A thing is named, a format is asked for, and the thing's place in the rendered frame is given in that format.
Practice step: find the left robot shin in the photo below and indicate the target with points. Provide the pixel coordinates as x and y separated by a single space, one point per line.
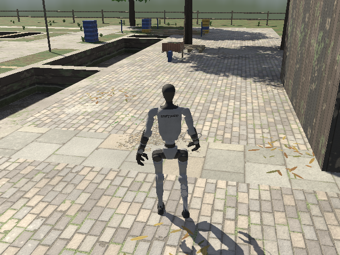
159 191

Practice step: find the robot left forearm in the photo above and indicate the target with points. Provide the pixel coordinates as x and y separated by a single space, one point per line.
143 143

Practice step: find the left robot thigh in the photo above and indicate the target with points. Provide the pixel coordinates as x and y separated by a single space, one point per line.
157 156

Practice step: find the left robot upper arm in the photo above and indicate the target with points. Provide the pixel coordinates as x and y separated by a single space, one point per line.
149 121

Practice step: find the right robot upper arm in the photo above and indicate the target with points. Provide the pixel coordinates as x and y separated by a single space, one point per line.
188 119

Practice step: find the robot right forearm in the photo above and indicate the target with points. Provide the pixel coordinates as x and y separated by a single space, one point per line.
194 137

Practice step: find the robot right hand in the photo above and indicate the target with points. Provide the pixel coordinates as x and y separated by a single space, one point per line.
197 146

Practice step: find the robot left hand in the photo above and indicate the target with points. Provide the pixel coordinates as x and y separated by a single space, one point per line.
138 158

